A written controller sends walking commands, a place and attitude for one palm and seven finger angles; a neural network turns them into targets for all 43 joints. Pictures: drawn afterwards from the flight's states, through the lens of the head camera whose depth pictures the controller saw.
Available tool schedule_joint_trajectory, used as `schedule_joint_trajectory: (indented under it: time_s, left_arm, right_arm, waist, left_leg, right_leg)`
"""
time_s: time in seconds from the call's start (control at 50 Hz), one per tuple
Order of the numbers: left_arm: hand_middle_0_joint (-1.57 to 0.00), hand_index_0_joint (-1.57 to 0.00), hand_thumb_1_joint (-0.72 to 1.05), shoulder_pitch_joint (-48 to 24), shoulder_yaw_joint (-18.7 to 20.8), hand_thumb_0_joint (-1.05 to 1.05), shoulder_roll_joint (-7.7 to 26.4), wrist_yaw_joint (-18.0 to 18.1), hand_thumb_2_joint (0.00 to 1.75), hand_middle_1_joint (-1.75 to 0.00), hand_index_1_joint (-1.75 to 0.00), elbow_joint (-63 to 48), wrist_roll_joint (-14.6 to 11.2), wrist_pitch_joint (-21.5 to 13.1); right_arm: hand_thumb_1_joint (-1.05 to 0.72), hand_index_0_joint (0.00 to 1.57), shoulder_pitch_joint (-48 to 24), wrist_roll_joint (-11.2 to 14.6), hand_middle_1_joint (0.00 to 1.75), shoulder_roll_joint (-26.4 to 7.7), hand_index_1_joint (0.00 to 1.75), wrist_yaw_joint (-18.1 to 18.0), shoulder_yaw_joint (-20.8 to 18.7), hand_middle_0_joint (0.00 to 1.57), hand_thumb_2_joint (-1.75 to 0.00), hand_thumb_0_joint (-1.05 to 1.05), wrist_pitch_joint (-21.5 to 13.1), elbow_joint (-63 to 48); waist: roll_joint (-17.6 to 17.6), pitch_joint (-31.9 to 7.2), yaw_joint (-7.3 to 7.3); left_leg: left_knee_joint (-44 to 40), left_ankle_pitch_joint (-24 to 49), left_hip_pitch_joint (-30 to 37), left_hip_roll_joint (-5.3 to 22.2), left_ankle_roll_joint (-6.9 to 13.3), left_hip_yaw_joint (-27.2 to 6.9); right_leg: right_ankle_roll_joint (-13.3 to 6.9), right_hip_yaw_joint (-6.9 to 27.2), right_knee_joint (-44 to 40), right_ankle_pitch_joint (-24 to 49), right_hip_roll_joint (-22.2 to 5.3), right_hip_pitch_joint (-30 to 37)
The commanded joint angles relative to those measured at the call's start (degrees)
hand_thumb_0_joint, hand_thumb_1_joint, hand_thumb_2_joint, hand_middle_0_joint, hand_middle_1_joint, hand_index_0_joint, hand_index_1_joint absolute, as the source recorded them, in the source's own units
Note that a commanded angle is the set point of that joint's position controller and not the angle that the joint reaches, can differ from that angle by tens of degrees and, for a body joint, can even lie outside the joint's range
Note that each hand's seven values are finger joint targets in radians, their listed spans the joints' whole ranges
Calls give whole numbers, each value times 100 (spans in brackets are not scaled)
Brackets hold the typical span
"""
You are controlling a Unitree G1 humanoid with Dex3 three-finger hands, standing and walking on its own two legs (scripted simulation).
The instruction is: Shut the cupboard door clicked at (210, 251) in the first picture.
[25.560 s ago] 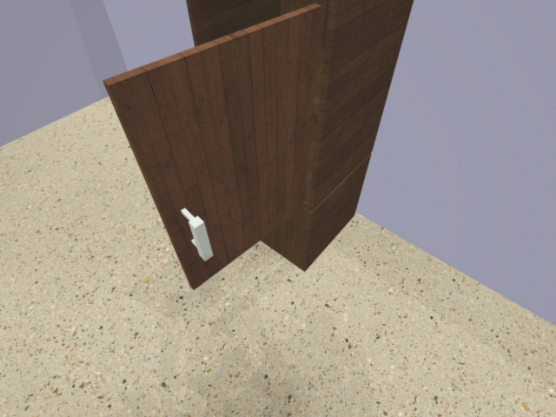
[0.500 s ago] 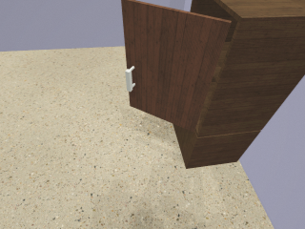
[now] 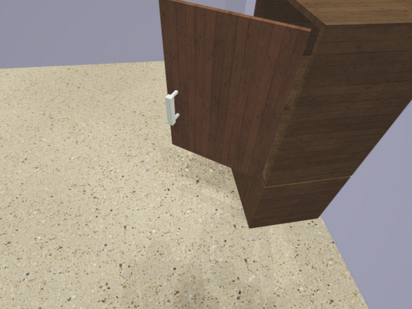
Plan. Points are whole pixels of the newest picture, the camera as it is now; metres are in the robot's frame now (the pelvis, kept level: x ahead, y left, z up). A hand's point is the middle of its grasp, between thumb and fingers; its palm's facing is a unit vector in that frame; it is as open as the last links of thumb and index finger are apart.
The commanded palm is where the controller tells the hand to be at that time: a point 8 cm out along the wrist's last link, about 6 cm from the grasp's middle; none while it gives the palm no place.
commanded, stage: walk to a spot facing it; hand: left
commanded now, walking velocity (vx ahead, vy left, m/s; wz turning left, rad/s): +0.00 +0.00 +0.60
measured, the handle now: (173, 107) +0.80 +0.16 -0.11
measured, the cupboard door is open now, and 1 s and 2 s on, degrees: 53 53 53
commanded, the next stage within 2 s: none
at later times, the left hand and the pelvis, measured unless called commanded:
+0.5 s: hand out of the picture +0.00 +0.23 -0.21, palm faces +0.29 -0.93 -0.23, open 7.4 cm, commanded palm none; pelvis +0.00 +0.01 -0.03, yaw +15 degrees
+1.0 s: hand out of the picture -0.01 +0.18 -0.15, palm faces +0.52 -0.79 -0.32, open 7.4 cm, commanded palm none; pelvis +0.03 -0.05 -0.01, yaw +34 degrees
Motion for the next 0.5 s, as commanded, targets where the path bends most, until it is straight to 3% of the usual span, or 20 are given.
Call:
schedule_joint_trajectory:
  time_s: [0.0,0.04,0.1,0.18,0.22,0.26,0.28,0.3,0.32,0.34,0.36,0.38,0.4,0.42,0.44,0.46,0.48]
  left_arm:
    - [-20,-20,90,595,133,0,513,37,90,-30,-30,-53,-7,-7]
    - [-20,-20,90,500,216,0,632,46,90,-30,-30,-174,-1,31]
    - [-20,-20,90,364,337,0,723,44,90,-30,-30,-376,17,90]
    - [-20,-20,90,306,477,0,865,30,90,-30,-30,-627,41,109]
    - [-20,-20,90,286,540,0,1009,29,90,-30,-30,-744,63,103]
    - [-20,-20,90,72,609,0,1198,42,90,-30,-30,-925,79,95]
    - [-20,-20,90,-89,607,0,1248,48,90,-30,-30,-1027,82,84]
    - [-20,-20,90,-241,598,0,1272,59,90,-30,-30,-1116,115,64]
    - [-20,-20,90,-342,611,0,1316,78,90,-30,-30,-1192,145,67]
    - [-20,-20,90,-497,631,0,1413,69,90,-30,-30,-1249,159,71]
    - [-20,-20,90,-589,644,0,1506,53,90,-30,-30,-1284,155,73]
    - [-20,-20,90,-591,650,0,1565,29,90,-30,-30,-1329,108,86]
    - [-20,-20,90,-577,644,0,1566,2,90,-30,-30,-1391,49,112]
    - [-20,-20,90,-432,592,0,1250,-48,90,-30,-30,-1567,-8,145]
    - [-20,-20,90,-894,513,0,1212,-11,90,-30,-30,-1775,11,210]
    - [-20,-20,90,-937,533,0,1292,-16,90,-30,-30,-1848,43,246]
    - [-20,-20,90,-1192,564,0,1251,-31,90,-30,-30,-1825,71,275]
  right_arm:
    - [-90,20,446,-28,30,-544,30,-15,-128,20,-90,0,7,-106]
    - [-90,20,375,-31,30,-653,30,-3,-179,20,-90,0,51,-199]
    - [-90,20,236,-61,30,-800,30,17,-266,20,-90,0,126,-371]
    - [-90,20,44,-84,30,-949,30,56,-376,20,-90,0,166,-668]
    - [-90,20,-60,-73,30,-931,30,93,-417,20,-90,0,177,-833]
    - [-90,20,-140,-87,30,-797,30,144,-442,20,-90,0,199,-978]
    - [-90,20,-323,-108,30,-785,30,166,-466,20,-90,0,230,-1061]
    - [-90,20,-458,-105,30,-810,30,191,-496,20,-90,0,244,-1162]
    - [-90,20,-504,-83,30,-831,30,213,-498,20,-90,0,242,-1274]
    - [-90,20,-604,-63,30,-790,30,243,-483,20,-90,0,232,-1337]
    - [-90,20,-529,-52,30,-789,30,267,-462,20,-90,0,228,-1359]
    - [-90,20,-273,-80,30,-884,30,271,-459,20,-90,0,217,-1327]
    - [-90,20,185,-104,30,-1087,30,269,-501,20,-90,0,184,-1244]
    - [-90,20,513,-126,30,-1680,30,232,-622,20,-90,0,120,-1214]
    - [-90,20,722,-84,30,-1962,30,147,-678,20,-90,0,164,-1106]
    - [-90,20,504,-108,30,-2025,30,148,-693,20,-90,0,198,-1150]
    - [-90,20,195,-126,30,-1939,30,131,-684,20,-90,0,177,-1337]
  waist:
    - [133,498,2]
    - [217,487,9]
    - [332,551,33]
    - [286,217,86]
    - [-118,9,138]
    - [-809,-134,136]
    - [-942,-14,141]
    - [-852,73,112]
    - [-801,117,81]
    - [-672,263,40]
    - [-651,203,-32]
    - [-436,41,-142]
    - [201,-178,-348]
    - [2194,-347,-405]
    - [2156,-498,-531]
    - [1331,-428,-423]
    - [1130,-166,-388]
  left_leg:
    - [-363,400,104,667,-73,-935]
    - [-218,550,-126,707,-36,-1056]
    - [-250,55,-606,798,60,-1463]
    - [-41,-3,-1007,768,112,-1833]
    - [455,134,-1290,520,-4,-1582]
    - [1766,-277,-1628,134,-254,-720]
    - [2637,-1352,-1735,143,-344,-529]
    - [3214,-1868,-1901,283,-374,-552]
    - [3330,-2097,-1981,414,-386,-621]
    - [2883,-2122,-1914,532,-403,-654]
    - [2173,-1789,-1704,500,-415,-485]
    - [1495,-981,-1051,330,-395,-273]
    - [765,760,-9,362,-232,-592]
    - [200,3161,852,1597,442,-2893]
    - [-196,3702,823,2193,832,-3634]
    - [-402,1466,350,2218,898,-3302]
    - [-671,223,-167,1925,666,-3416]
  right_leg:
    - [-200,339,-283,551,-520,-640]
    - [-198,196,-44,450,-545,-628]
    - [-186,67,235,41,-531,-661]
    - [-259,87,397,-94,-668,-429]
    - [-442,224,199,-10,-987,-131]
    - [-867,563,-91,435,-1892,99]
    - [-1117,603,-213,1097,-2289,-83]
    - [-1236,543,-190,1777,-2466,-126]
    - [-1227,373,-23,2262,-2521,-84]
    - [-1104,86,313,2693,-2467,-90]
    - [-881,-270,769,3031,-2269,62]
    - [-605,-562,1400,3121,-2004,-123]
    - [-191,-856,2373,2480,-1610,-854]
    - [363,-920,3815,-443,-645,-2306]
    - [302,-57,4453,-2295,-323,-2705]
    - [186,317,4624,-1996,-480,-2500]
    - [196,372,4665,-1495,-520,-2688]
